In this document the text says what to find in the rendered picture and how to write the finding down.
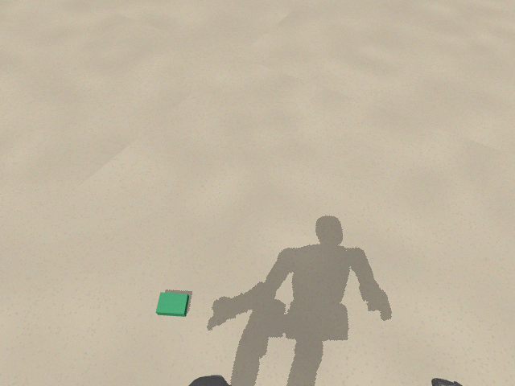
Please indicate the small box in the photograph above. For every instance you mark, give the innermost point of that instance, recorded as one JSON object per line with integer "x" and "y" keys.
{"x": 172, "y": 304}

